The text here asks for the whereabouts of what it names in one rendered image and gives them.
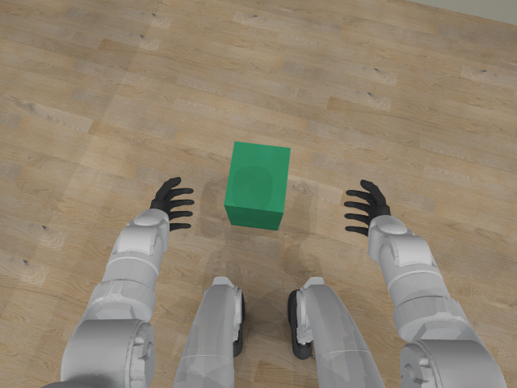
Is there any robot right forearm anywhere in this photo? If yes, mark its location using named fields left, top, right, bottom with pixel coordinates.
left=368, top=215, right=507, bottom=388

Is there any robot left hand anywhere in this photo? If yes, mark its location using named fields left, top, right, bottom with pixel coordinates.
left=150, top=177, right=195, bottom=231

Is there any robot left foot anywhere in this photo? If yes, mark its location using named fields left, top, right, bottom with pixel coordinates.
left=233, top=294, right=245, bottom=357

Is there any robot left forearm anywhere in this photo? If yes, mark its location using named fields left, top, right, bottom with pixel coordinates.
left=61, top=209, right=170, bottom=382

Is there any robot right hand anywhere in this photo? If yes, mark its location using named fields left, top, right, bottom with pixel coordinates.
left=344, top=179, right=391, bottom=237

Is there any robot left upper arm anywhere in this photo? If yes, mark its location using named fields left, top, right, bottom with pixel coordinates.
left=41, top=318, right=155, bottom=388

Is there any carton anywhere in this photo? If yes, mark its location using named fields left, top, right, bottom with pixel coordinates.
left=224, top=141, right=291, bottom=230

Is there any robot right upper arm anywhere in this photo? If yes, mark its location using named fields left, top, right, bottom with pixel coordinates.
left=400, top=339, right=506, bottom=388

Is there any robot right thigh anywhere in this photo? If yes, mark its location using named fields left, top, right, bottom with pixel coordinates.
left=296, top=285, right=385, bottom=388

